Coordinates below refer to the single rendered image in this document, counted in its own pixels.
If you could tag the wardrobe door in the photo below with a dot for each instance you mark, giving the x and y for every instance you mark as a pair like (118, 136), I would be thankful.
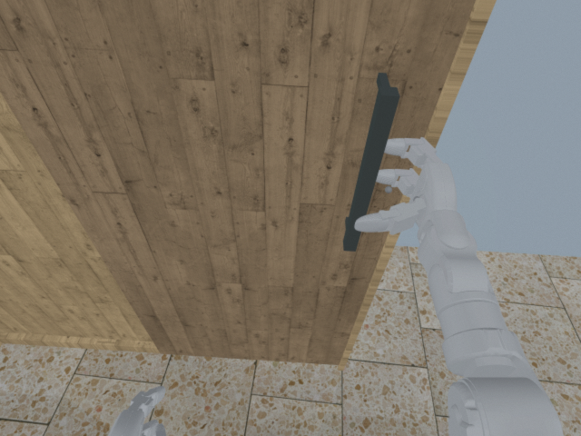
(211, 150)
(53, 281)

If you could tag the right robot forearm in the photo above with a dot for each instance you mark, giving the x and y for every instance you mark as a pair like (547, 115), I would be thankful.
(477, 340)

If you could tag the handle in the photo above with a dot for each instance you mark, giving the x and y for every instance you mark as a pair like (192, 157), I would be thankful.
(382, 118)

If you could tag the robot right upper arm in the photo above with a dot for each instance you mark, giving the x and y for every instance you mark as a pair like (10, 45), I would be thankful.
(499, 407)

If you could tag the robot left hand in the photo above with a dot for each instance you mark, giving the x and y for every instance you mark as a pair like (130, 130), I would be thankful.
(130, 421)

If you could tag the robot right hand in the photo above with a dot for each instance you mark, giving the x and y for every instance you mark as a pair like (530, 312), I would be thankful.
(435, 187)

